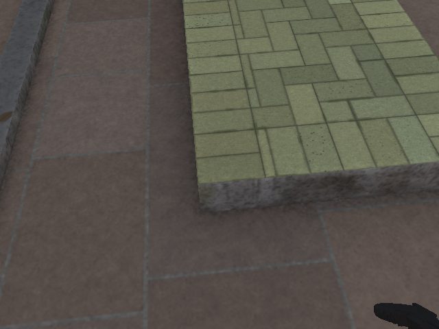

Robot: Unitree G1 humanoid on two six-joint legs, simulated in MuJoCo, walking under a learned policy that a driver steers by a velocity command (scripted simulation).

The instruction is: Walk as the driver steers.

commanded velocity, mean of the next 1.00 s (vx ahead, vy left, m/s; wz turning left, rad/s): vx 1.00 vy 0.00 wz -0.98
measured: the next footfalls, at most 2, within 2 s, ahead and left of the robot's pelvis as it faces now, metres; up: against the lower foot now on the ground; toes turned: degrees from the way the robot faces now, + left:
left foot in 0.26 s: +0.51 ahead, +0.13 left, +0.00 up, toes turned -23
right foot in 0.74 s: +0.73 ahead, -0.26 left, +0.00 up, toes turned -44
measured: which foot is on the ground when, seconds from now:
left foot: up 0.00-0.24, down 0.26-0.74, up 0.76-1.00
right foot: down 0.00-0.28, up 0.30-0.72, down 0.74-1.00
